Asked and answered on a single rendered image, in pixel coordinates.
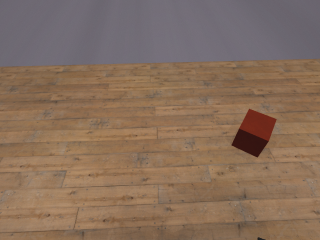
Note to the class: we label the carton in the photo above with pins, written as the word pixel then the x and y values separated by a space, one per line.
pixel 254 132

